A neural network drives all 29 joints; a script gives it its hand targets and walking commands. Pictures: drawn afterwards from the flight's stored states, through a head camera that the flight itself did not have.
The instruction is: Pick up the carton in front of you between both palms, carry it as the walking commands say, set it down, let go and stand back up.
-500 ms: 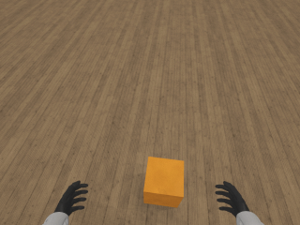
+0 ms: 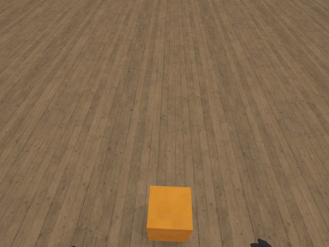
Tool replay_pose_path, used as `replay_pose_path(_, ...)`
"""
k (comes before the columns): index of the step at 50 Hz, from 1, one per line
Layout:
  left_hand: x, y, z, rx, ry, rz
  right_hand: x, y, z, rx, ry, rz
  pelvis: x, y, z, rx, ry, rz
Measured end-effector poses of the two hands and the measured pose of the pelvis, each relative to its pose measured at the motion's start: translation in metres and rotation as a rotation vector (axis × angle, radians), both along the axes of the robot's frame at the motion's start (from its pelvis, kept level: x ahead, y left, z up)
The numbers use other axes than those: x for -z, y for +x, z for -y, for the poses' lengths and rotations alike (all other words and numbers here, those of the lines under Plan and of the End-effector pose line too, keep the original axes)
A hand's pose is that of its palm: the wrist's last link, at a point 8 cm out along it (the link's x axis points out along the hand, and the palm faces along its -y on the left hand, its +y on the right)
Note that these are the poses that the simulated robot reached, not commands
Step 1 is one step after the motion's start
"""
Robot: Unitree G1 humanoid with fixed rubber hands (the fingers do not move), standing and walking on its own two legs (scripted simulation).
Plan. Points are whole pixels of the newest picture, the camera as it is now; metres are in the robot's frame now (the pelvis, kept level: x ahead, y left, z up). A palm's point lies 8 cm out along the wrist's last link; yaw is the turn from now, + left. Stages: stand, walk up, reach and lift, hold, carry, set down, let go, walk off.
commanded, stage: stand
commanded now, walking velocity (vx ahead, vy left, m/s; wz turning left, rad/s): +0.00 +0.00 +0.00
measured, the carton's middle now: (169, 214) +0.39 -0.04 -0.63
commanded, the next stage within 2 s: none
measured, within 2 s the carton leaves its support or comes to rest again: neither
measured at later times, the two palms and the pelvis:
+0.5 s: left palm out of the picture +0.06 +0.25 -0.12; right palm out of the picture +0.00 -0.26 -0.12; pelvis -0.01 +0.00 +0.00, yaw -3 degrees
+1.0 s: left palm out of the picture +0.00 +0.24 -0.13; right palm out of the picture -0.08 -0.23 -0.13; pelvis -0.02 +0.01 +0.01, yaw -4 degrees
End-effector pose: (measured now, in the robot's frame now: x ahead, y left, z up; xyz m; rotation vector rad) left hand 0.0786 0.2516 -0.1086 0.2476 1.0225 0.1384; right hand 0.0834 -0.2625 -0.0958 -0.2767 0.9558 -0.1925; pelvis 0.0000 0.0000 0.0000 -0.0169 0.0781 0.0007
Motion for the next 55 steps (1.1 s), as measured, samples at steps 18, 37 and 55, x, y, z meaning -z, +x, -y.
replay_pose_path(18,0.009,-0.006,0.002,0.011,0.022,-0.087,0.02,-0.054,0.003,0.078,0.009,-0.166,0.002,-0.001,0.002,0.036,0.013,0.021)
replay_pose_path(37,0.016,-0.051,0.004,0.002,0.01,-0.227,0.031,-0.123,-0.011,0.128,0.05,-0.34,-0.003,-0.015,-0.001,0.06,0.016,0.06)
replay_pose_path(55,0.022,-0.092,0.011,-0.024,-0.022,-0.348,0.037,-0.169,-0.039,0.159,0.105,-0.467,-0.007,-0.023,-0.008,0.066,0.014,0.081)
